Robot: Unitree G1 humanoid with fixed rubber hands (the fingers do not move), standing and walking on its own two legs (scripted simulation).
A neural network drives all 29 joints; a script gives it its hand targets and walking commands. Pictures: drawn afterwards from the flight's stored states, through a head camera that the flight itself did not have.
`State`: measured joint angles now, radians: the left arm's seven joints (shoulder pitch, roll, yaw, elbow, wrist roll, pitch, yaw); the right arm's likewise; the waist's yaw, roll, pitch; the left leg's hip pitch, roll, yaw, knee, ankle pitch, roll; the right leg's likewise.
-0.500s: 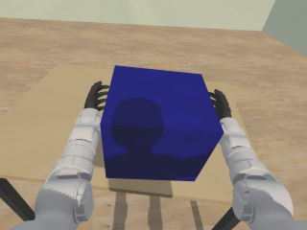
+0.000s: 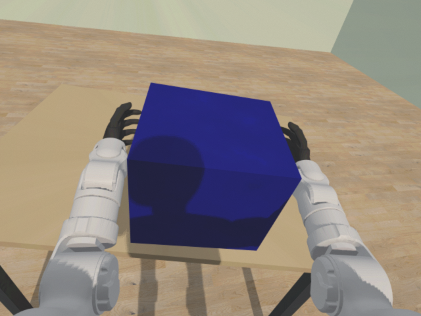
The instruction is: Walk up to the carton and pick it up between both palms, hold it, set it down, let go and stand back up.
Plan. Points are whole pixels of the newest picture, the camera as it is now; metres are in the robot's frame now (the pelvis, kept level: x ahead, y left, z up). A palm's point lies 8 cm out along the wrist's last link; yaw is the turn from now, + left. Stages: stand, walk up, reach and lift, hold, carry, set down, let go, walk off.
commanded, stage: reach and lift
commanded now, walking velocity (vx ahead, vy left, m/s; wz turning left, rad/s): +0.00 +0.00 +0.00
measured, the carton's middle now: (204, 167) +0.40 +0.01 +0.11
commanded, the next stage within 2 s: hold in 1.26 s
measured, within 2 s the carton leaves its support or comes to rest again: neither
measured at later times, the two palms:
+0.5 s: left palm (114, 127) +0.40 +0.19 +0.19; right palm (302, 148) +0.38 -0.17 +0.20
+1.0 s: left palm (119, 116) +0.39 +0.17 +0.22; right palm (317, 138) +0.37 -0.19 +0.23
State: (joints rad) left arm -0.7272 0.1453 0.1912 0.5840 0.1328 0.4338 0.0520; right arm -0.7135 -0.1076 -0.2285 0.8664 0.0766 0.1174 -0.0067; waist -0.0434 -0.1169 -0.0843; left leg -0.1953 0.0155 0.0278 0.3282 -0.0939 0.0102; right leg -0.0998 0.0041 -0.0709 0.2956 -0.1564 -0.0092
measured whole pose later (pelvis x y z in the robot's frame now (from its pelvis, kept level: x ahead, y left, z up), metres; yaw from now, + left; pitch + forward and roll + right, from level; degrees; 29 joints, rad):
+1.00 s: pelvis +0.01 +0.01 +0.00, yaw -2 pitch -3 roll -1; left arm -0.71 0.12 0.25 0.29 0.15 0.76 0.05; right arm -0.77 -0.22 -0.02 0.65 0.34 0.44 -0.11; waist -0.08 -0.06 -0.13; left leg -0.15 0.02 0.07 0.32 -0.12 0.02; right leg -0.05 0.00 -0.03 0.26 -0.15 0.00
